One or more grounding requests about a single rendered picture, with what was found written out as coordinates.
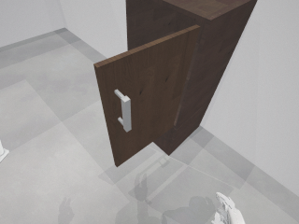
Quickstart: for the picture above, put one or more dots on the robot left hand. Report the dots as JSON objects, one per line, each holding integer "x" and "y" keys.
{"x": 3, "y": 151}

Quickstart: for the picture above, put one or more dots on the robot right hand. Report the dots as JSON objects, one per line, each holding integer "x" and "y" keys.
{"x": 233, "y": 215}

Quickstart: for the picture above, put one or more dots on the cupboard door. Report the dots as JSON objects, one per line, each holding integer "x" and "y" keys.
{"x": 153, "y": 77}

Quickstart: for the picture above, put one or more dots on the handle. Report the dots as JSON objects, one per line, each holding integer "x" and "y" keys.
{"x": 126, "y": 120}

